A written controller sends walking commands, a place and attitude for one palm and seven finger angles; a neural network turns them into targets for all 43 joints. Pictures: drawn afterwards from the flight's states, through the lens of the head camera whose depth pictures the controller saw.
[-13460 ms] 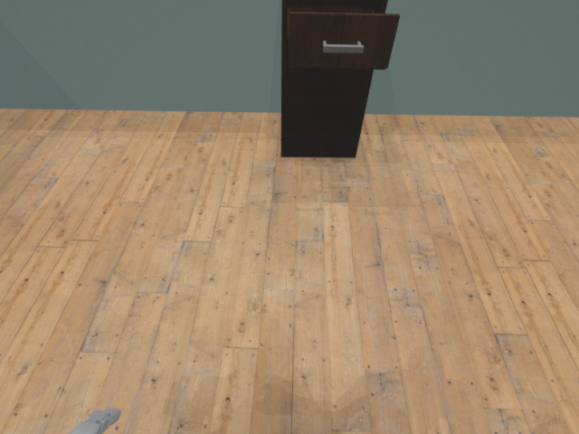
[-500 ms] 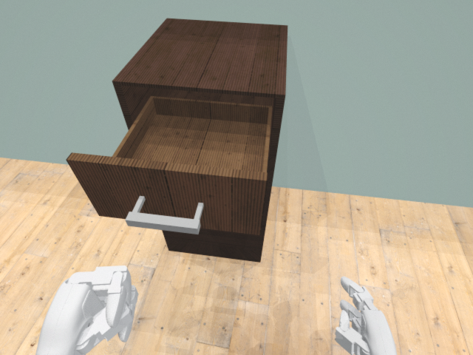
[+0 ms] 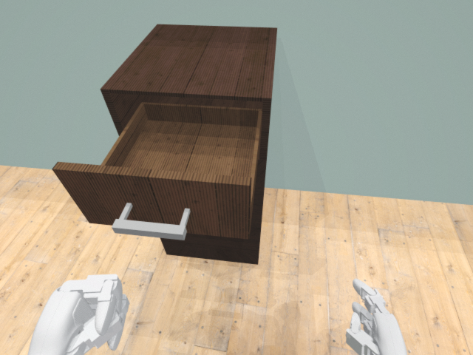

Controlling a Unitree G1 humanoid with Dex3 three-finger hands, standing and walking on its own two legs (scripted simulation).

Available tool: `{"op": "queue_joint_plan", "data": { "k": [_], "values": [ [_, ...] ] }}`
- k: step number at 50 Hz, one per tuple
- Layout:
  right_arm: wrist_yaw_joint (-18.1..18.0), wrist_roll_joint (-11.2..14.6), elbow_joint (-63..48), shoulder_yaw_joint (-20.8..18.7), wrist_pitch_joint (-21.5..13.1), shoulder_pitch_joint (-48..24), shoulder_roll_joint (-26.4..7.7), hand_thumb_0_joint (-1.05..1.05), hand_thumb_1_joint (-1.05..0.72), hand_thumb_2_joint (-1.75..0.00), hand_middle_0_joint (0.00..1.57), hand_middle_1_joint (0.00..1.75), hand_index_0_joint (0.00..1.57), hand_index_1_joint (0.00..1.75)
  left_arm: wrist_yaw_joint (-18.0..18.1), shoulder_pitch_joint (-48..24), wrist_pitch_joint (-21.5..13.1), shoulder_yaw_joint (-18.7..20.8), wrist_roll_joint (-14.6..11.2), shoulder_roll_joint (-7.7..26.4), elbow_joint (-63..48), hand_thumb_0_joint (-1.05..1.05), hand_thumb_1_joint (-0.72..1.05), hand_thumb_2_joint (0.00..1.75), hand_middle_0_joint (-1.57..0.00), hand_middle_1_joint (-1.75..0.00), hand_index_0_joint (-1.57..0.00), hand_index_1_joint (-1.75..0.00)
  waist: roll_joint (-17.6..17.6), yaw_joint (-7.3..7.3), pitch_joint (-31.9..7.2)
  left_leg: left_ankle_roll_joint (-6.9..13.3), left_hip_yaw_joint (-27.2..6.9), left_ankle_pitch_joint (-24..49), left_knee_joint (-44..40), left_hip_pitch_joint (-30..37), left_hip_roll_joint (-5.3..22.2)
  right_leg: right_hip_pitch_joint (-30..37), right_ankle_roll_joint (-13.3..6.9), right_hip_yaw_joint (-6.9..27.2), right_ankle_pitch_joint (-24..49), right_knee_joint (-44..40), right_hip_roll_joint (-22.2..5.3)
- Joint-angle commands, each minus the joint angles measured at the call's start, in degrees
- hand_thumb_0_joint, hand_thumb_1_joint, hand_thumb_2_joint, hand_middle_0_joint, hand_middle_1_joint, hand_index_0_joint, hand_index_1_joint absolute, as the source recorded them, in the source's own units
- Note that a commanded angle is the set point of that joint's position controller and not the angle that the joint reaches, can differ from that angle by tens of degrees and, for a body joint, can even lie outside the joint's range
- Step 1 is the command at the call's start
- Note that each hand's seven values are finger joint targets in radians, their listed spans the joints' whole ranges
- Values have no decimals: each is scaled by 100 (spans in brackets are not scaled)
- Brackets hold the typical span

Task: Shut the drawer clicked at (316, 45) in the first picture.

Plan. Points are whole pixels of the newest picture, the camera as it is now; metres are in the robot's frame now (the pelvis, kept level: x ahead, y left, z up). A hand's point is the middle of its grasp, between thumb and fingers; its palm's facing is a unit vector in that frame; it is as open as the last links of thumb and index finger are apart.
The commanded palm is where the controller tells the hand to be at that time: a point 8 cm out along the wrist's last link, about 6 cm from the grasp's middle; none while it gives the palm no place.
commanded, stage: bring the fist close to the handle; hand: left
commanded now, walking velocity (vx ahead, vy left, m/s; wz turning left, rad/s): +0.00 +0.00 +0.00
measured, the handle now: (153, 220) +0.36 +0.20 +0.01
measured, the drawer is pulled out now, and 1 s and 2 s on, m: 0.26 0.26 0.26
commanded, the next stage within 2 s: push the drawer shut in 1.38 s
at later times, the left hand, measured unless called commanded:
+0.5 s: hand (132, 319) +0.17 +0.16 +0.06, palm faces -0.03 -1.00 -0.05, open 3.2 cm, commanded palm +0.14 +0.22 +0.06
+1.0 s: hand (144, 307) +0.20 +0.17 +0.01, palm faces -0.05 -1.00 -0.04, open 3.2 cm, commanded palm +0.17 +0.23 +0.01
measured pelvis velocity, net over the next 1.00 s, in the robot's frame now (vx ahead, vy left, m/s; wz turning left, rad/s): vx -0.02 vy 0.01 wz -0.02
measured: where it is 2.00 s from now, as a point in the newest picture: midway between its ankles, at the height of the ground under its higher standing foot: outside the picture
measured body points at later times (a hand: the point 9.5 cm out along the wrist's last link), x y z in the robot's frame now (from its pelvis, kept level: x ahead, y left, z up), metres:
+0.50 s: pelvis -0.01 -0.01 -0.01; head +0.02 -0.01 +0.44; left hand +0.16 +0.22 +0.06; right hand +0.16 -0.24 -0.08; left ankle +0.00 +0.11 -0.70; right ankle -0.03 -0.10 -0.70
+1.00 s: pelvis -0.02 +0.01 -0.04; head +0.04 +0.02 +0.40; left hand +0.19 +0.22 +0.01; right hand +0.16 -0.23 -0.12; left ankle +0.00 +0.11 -0.70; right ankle -0.03 -0.10 -0.70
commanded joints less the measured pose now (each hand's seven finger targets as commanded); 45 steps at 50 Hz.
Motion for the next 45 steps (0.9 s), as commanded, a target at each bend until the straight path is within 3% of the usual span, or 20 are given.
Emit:
{"op": "queue_joint_plan", "data": {
  "k": [1, 3, 6, 7, 11, 14, 18, 21, 22, 25, 27, 31, 32, 33, 35, 37, 40, 42, 45],
  "values": [
    [-90, 21, -985, -233, -378, -576, -581, 0, -90, -90, 20, 30, 20, 30, -90, 18, -385, 540, -198, 532, -954, 0, 90, 90, -140, -160, -140, -160, -341, -42, -257, 125, 53, 1579, -662, 426, 32, 212, 185, 179, 1991, -925, -193],
    [-88, -2, -903, -222, -389, -567, -589, 0, -90, -90, 20, 30, 20, 30, -107, -126, -467, 516, -243, 458, -794, 0, 90, 90, -140, -160, -140, -160, -237, -77, -138, 115, 46, 1533, -623, 364, 24, 136, 191, 203, 1974, -935, -198],
    [-102, -17, -861, -228, -394, -557, -637, 0, -90, -90, 20, 30, 20, 30, -182, -312, -592, 577, -256, 541, -445, 0, 90, 90, -140, -160, -140, -160, -478, -128, -18, 110, 25, 1316, -562, 160, 11, 18, 220, 307, 1717, -996, -228],
    [-104, -36, -819, -226, -385, -586, -658, 0, -90, -90, 20, 30, 20, 30, -173, -477, -640, 557, -200, 577, -404, 0, 90, 90, -140, -160, -140, -160, -386, -158, 49, 126, 32, 1271, -540, 144, 13, -48, 202, 328, 1571, -1009, -217],
    [-60, -61, -849, -264, -419, -508, -658, 0, -90, -90, 20, 30, 20, 30, -236, -512, -813, 486, -142, 560, -396, 0, 90, 90, -140, -160, -140, -160, -149, -146, -413, 138, 60, 1454, -442, 256, -5, 18, 203, 338, 1803, -863, -270],
    [-40, -82, -815, -297, -384, -508, -637, 0, -90, -90, 20, 30, 20, 30, -202, -481, -909, 563, -136, 563, -271, 0, 90, 90, -140, -160, -140, -160, -180, -116, -569, 127, 72, 1549, -387, 211, -13, 47, 202, 314, 1946, -750, -273],
    [-7, -105, -801, -323, -289, -553, -644, 0, -90, -90, 20, 30, 20, 30, -120, -467, -997, 471, -128, 396, -4, 0, 90, 90, -140, -160, -140, -160, -346, -126, -468, 122, 66, 1515, -348, 27, -16, -101, 190, 230, 1908, -614, -235],
    [-4, -105, -843, -344, -218, -570, -660, 0, -90, -90, 20, 30, 20, 30, -104, -512, -1019, 480, -125, 424, 122, 0, 90, 90, -140, -160, -140, -160, -381, -139, -490, 117, 89, 1389, -277, -140, -17, -197, 203, 266, 1744, -560, -248],
    [-18, -116, -784, -347, -167, -615, -673, 0, -90, -90, 20, 30, 20, 30, -49, -646, -1036, 556, -61, 524, 252, 0, 90, 90, -140, -160, -140, -160, -424, -167, -310, 126, 78, 1266, -257, -244, 0, -335, 181, 268, 1475, -579, -216],
    [-7, -129, -878, -329, -183, -568, -679, 0, -90, -90, 20, 30, 20, 30, -54, -844, -1186, 277, -56, 351, 91, 0, 90, 90, -140, -160, -140, -160, -127, -200, -453, 126, 51, 1147, -196, -245, 4, -557, 126, 212, 1169, -410, -193],
    [-19, -146, -833, -336, -169, -553, -720, 0, -90, -90, 20, 30, 20, 30, 6, -1075, -1295, 395, -12, 524, 96, 0, 90, 90, -140, -160, -140, -160, -184, -225, -571, 132, 33, 1108, -93, -306, 29, -670, 116, 215, 1049, -315, -164],
    [-3, -157, -856, -350, -149, -490, -700, 0, -90, -90, 20, 30, 20, 30, 41, -1099, -1391, 351, -44, 421, 259, 0, 90, 90, -140, -160, -140, -160, -108, -211, -811, 101, 18, 1116, 39, -409, 34, -826, 97, 144, 1065, -73, -144],
    [1, -172, -836, -345, -109, -521, -724, 0, -90, -90, 20, 30, 20, 30, 84, -1097, -1375, 362, 22, 451, 393, 0, 90, 90, -140, -160, -140, -160, -254, -216, -756, 111, -7, 1099, 53, -501, 50, -878, 92, 121, 1013, -34, -123],
    [9, -172, -889, -340, -98, -519, -722, 0, -90, -90, 20, 30, 20, 30, 74, -1139, -1382, 187, 9, 287, 349, 0, 90, 90, -140, -160, -140, -160, -144, -228, -798, 107, 1, 1067, 89, -524, 40, -937, 93, 121, 992, 25, -135],
    [17, -168, -905, -346, -67, -498, -727, 0, -90, -90, 20, 30, 20, 30, 87, -1182, -1334, 165, 22, 290, 400, 0, 90, 90, -140, -160, -140, -160, -121, -234, -890, 102, 2, 1071, 140, -555, 46, -986, 88, 110, 1018, 94, -137],
    [14, -184, -936, -359, -9, -516, -742, 0, -90, -90, 20, 30, 20, 30, 139, -1178, -1276, 159, 86, 312, 492, 0, 90, 90, -140, -160, -140, -160, -323, -229, -923, 114, -18, 1109, 192, -660, 64, -1017, 93, 97, 1049, 167, -125],
    [25, -192, -1010, -348, 72, -468, -734, 0, -90, -90, 20, 30, 20, 30, 200, -1345, -1245, 100, 119, 290, 437, 0, 90, 90, -140, -160, -140, -160, -146, -223, -997, 94, -15, 1079, 261, -731, 60, -1126, 82, 76, 1023, 290, -131],
    [9, -218, -964, -345, 125, -487, -759, 0, -90, -90, 20, 30, 20, 30, 280, -1541, -1274, 265, 176, 487, 541, 0, 90, 90, -140, -160, -140, -160, -308, -249, -966, 105, -29, 1039, 370, -908, 85, -1233, 78, 89, 959, 377, -112],
    [30, -228, -1008, -335, 159, -454, -745, 0, -90, -90, 20, 30, 20, 30, 322, -1709, -1397, 242, 162, 397, 535, 0, 90, 90, -140, -160, -140, -160, -146, -233, -1069, 75, -42, 1019, 455, -947, 86, -1396, 55, 65, 913, 521, -113]
  ]
}}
